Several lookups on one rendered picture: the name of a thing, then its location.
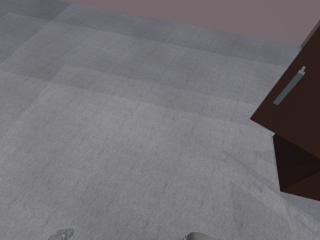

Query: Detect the robot left hand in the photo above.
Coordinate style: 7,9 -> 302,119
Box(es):
48,228 -> 74,240

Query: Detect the cupboard door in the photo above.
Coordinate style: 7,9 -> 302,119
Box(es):
250,26 -> 320,158

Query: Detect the handle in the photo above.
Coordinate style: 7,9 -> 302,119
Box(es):
273,66 -> 306,105

